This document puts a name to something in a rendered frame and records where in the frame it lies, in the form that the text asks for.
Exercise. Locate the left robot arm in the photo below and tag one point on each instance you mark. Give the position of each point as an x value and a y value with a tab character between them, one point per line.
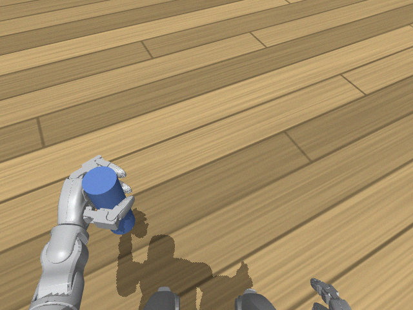
63	260

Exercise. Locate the can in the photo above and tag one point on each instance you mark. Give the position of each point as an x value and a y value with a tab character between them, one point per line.
102	186

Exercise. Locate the right robot hand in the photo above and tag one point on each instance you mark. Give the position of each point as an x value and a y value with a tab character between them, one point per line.
329	295

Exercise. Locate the left robot hand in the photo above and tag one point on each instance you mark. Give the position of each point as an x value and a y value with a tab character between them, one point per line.
76	207

